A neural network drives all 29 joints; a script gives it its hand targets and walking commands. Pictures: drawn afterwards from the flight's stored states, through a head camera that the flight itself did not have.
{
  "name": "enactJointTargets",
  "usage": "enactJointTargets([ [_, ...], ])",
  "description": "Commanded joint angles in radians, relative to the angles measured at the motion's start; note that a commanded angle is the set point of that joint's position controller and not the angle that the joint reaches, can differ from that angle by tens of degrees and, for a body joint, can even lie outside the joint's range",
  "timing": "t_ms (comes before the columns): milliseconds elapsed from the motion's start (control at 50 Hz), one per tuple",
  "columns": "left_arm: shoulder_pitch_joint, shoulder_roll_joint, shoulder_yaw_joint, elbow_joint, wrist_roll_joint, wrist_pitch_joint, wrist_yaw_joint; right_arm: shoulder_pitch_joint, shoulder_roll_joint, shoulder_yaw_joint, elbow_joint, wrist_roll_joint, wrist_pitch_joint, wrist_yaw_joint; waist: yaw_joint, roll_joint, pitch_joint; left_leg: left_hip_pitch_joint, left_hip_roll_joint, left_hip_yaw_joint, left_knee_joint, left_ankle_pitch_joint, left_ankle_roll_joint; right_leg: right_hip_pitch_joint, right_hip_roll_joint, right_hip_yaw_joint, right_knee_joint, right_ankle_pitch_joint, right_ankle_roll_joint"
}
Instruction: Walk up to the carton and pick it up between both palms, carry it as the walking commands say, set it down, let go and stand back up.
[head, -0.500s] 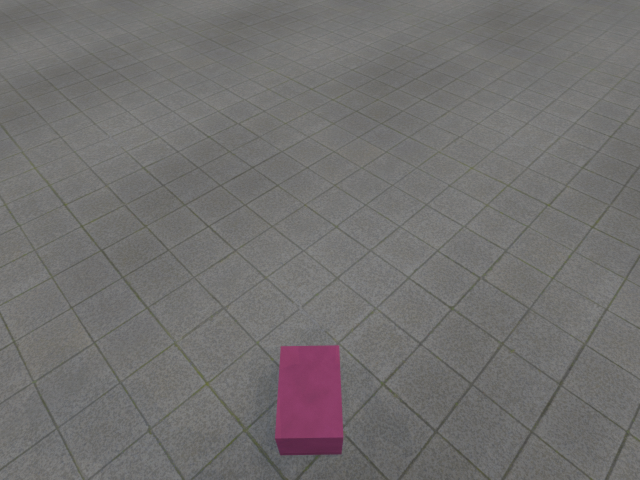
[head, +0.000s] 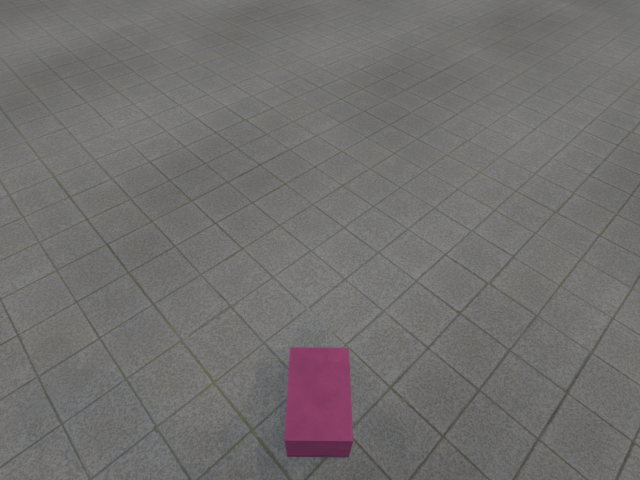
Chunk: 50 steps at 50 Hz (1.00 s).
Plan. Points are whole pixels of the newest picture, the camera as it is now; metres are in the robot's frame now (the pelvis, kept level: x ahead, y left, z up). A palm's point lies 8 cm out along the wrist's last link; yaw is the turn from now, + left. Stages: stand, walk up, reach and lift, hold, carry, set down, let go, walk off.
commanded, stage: walk up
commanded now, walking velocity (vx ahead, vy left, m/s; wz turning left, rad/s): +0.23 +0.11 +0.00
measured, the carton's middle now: (318, 401) +0.48 -0.01 -0.68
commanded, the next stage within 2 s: stand in 1.34 s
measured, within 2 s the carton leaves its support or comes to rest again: neither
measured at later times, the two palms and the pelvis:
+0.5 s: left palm out of the picture +0.10 +0.25 -0.12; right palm out of the picture +0.11 -0.25 -0.15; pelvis +0.04 -0.01 +0.00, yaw +0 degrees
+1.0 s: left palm out of the picture +0.07 +0.25 -0.11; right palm out of the picture +0.08 -0.24 -0.14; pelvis +0.01 -0.01 +0.00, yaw -1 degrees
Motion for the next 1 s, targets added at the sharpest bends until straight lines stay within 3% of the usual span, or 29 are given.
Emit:
enactJointTargets([
  [0,-0.074,0.094,0.046,-0.097,0.03,-0.031,0.0,0.217,-0.145,-0.038,0.034,-0.029,-0.039,-0.023,-0.065,0.192,-0.016,0.278,0.277,-0.277,-0.254,0.462,0.185,-0.323,-0.013,0.015,0.303,-0.176,-0.003],
  [40,-0.106,0.101,0.037,-0.098,0.033,-0.036,-0.014,0.204,-0.152,-0.047,0.017,-0.021,-0.042,-0.036,-0.057,0.127,0.025,0.287,0.261,-0.245,-0.254,0.557,0.176,-0.347,-0.01,-0.017,0.281,-0.135,0.003],
  [60,-0.071,0.086,0.033,-0.092,0.028,-0.038,-0.018,0.179,-0.134,-0.044,0.022,-0.03,-0.036,-0.038,-0.047,0.209,0.022,0.276,0.215,-0.159,-0.233,0.619,0.165,-0.313,-0.009,-0.026,0.26,-0.115,0.003],
  [100,-0.087,0.076,0.036,-0.096,0.014,-0.024,-0.019,0.201,-0.14,-0.053,0.015,-0.033,-0.048,-0.042,-0.048,0.141,0.063,0.258,0.283,-0.23,-0.227,0.789,0.174,-0.28,0.017,-0.049,0.237,-0.129,0.013],
  [120,-0.076,0.1,0.05,-0.111,0.009,-0.011,-0.002,0.204,-0.14,-0.046,0.015,-0.024,-0.041,-0.057,-0.024,0.136,0.08,0.257,0.265,-0.195,-0.133,1.205,0.142,-0.24,0.0,-0.013,0.204,-0.157,0.013],
  [140,-0.023,0.093,0.028,-0.136,0.009,-0.021,0.004,0.127,-0.161,-0.05,0.015,-0.02,-0.012,-0.057,-0.021,0.272,0.005,0.252,0.179,-0.054,-0.097,1.163,0.141,-0.155,0.022,-0.024,0.07,-0.168,-0.003],
  [160,-0.001,0.06,0.022,-0.111,0.013,-0.029,-0.005,0.11,-0.127,-0.043,-0.006,-0.025,-0.016,-0.054,-0.014,0.266,-0.063,0.242,0.159,-0.037,-0.113,0.917,0.143,-0.077,0.044,-0.083,0.02,-0.082,0.005],
  [180,0.013,0.063,0.023,-0.094,0.006,-0.025,0.002,0.089,-0.137,-0.051,-0.03,-0.034,-0.021,-0.052,0.005,0.215,-0.034,0.203,0.183,-0.066,-0.074,0.924,0.134,-0.032,0.042,-0.093,-0.056,-0.06,0.0],
  [200,0.077,0.06,0.026,-0.084,0.018,-0.037,0.008,0.076,-0.123,-0.054,-0.019,-0.018,0.002,-0.056,0.046,0.2,-0.073,0.158,0.103,0.0,0.007,0.892,0.117,0.093,0.014,-0.078,-0.183,0.137,0.002],
  [220,0.115,0.144,0.043,-0.072,0.013,-0.042,0.019,0.074,-0.124,-0.064,-0.028,-0.006,0.01,-0.061,0.059,0.072,-0.103,0.023,0.058,0.026,0.141,0.715,0.053,0.259,-0.126,0.047,-0.145,0.745,-0.029],
  [240,0.21,0.211,0.062,-0.044,0.006,-0.047,0.023,0.136,-0.085,-0.058,-0.031,0.003,0.007,-0.059,0.086,-0.133,-0.21,-0.142,0.009,0.056,0.292,0.254,0.002,0.452,-0.31,0.189,-0.069,1.286,-0.116],
  [260,0.297,0.257,0.068,-0.012,0.004,-0.038,0.037,0.094,-0.084,-0.068,-0.055,0.003,0.021,-0.055,0.104,-0.25,-0.2,-0.3,-0.038,0.031,0.438,-0.273,-0.007,0.533,-0.464,0.348,-0.057,1.623,-0.207],
  [280,0.343,0.234,0.068,0.009,0.017,-0.037,0.041,0.045,-0.06,-0.072,-0.074,-0.007,0.035,-0.051,0.107,-0.174,-0.178,-0.33,-0.022,0.0,0.468,-0.308,-0.012,0.508,-0.453,0.357,-0.048,1.585,-0.214],
  [320,0.259,0.189,0.072,-0.028,0.026,-0.024,0.053,-0.028,-0.058,-0.057,-0.088,-0.011,0.049,-0.028,0.104,-0.204,-0.069,-0.389,-0.008,0.011,0.433,-0.244,0.008,0.433,-0.383,0.282,-0.116,1.291,-0.193],
  [360,0.218,0.169,0.072,-0.032,0.028,-0.02,0.055,-0.02,-0.045,-0.055,-0.088,-0.014,0.064,-0.018,0.072,-0.144,-0.063,-0.349,-0.004,0.029,0.397,-0.184,-0.003,0.347,-0.331,0.254,-0.142,1.17,-0.145],
  [460,0.125,0.161,0.071,-0.046,0.039,-0.002,0.044,-0.029,-0.037,-0.042,-0.079,-0.01,0.062,-0.023,0.053,-0.292,-0.079,-0.166,-0.025,0.076,0.178,-0.103,-0.013,0.189,-0.287,0.167,-0.188,0.875,-0.163],
  [500,0.005,0.157,0.085,-0.072,0.031,0.012,0.028,0.059,-0.017,-0.024,-0.046,-0.006,0.048,-0.024,-0.019,-0.301,-0.092,0.027,-0.049,0.128,-0.076,0.08,-0.005,0.09,-0.186,0.068,-0.161,0.588,-0.127],
  [520,0.034,0.13,0.078,-0.048,0.026,0.012,0.03,0.1,-0.044,-0.03,-0.011,-0.008,0.024,-0.032,-0.035,-0.174,-0.108,0.13,-0.022,0.112,-0.192,0.24,0.008,0.057,-0.134,0.037,-0.089,0.379,-0.088],
  [540,0.062,0.115,0.063,-0.068,0.022,0.011,0.032,0.1,-0.141,-0.058,-0.02,-0.029,0.019,-0.029,-0.033,0.056,-0.11,0.142,0.135,-0.085,-0.216,0.382,0.038,-0.027,-0.081,0.019,0.041,0.226,-0.039],
  [560,0.034,0.068,0.052,-0.097,0.023,0.018,0.034,0.071,-0.177,-0.063,-0.029,-0.036,0.018,-0.031,-0.027,0.234,-0.055,0.124,0.3,-0.266,-0.272,0.629,0.138,-0.144,0.019,-0.041,0.202,-0.227,-0.004],
  [580,0.037,0.072,0.049,-0.089,0.021,0.022,0.046,0.071,-0.178,-0.06,-0.036,-0.026,0.011,-0.032,-0.028,0.231,-0.064,0.099,0.34,-0.27,-0.262,0.701,0.205,-0.158,0.016,0.029,0.311,-0.348,-0.015],
  [600,0.031,0.073,0.057,-0.094,0.014,0.029,0.035,0.06,-0.143,-0.046,-0.024,-0.023,0.01,-0.029,-0.025,0.169,-0.055,0.033,0.309,-0.22,-0.271,0.646,0.226,-0.1,0.016,0.061,0.37,-0.317,-0.012],
  [620,0.028,0.071,0.06,-0.06,0.013,0.036,0.024,0.048,-0.134,-0.042,-0.026,-0.016,-0.011,-0.036,-0.002,0.021,-0.046,0.054,0.311,-0.235,-0.302,0.521,0.182,-0.093,-0.008,0.098,0.294,-0.24,-0.015],
  [700,0.051,0.067,0.037,-0.05,0.023,0.014,0.011,-0.01,-0.118,-0.031,-0.034,-0.02,-0.014,-0.046,0.0,0.235,-0.063,0.136,0.217,-0.113,-0.247,0.597,0.154,-0.046,-0.004,0.036,0.113,-0.188,0.001],
  [740,0.051,0.059,0.031,-0.044,0.014,0.004,0.014,-0.031,-0.116,-0.024,-0.028,-0.02,-0.01,-0.049,0.01,0.206,-0.067,0.154,0.195,-0.099,-0.2,0.725,0.157,0.007,0.011,0.023,-0.032,-0.146,0.003],
  [780,0.105,0.048,0.03,-0.033,0.014,-0.005,0.013,-0.026,-0.118,-0.033,-0.04,-0.016,-0.002,-0.044,0.033,0.262,-0.103,0.127,0.174,-0.076,-0.162,0.601,0.139,0.1,0.02,-0.017,-0.189,0.042,0.002],
  [820,0.113,0.081,0.042,-0.012,0.016,-0.012,0.015,-0.032,-0.067,-0.028,-0.045,-0.008,-0.003,-0.044,0.04,0.115,-0.096,0.008,0.105,-0.047,-0.158,0.328,0.096,0.222,-0.065,0.039,-0.244,0.246,-0.017],
  [860,0.076,0.132,0.046,-0.017,0.032,-0.02,0.013,-0.01,-0.026,-0.025,-0.052,-0.011,0.015,-0.036,0.008,-0.137,-0.044,0.019,0.002,0.04,-0.105,0.099,0.04,0.119,-0.163,0.187,-0.316,0.302,-0.072],
  [980,0.057,0.095,0.046,-0.05,0.028,-0.027,0.016,0.014,-0.07,-0.036,-0.038,-0.017,-0.001,-0.03,0.008,-0.171,-0.076,0.072,0.052,0.004,-0.149,0.219,0.05,0.086,-0.093,0.105,-0.313,0.15,-0.062],
])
